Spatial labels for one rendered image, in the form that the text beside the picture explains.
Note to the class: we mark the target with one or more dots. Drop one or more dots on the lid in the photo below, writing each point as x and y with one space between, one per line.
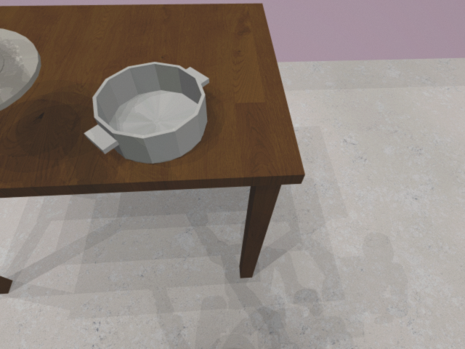
20 64

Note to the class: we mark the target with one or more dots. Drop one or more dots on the pot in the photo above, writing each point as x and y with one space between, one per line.
150 113

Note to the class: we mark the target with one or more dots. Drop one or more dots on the table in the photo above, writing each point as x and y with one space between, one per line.
249 139

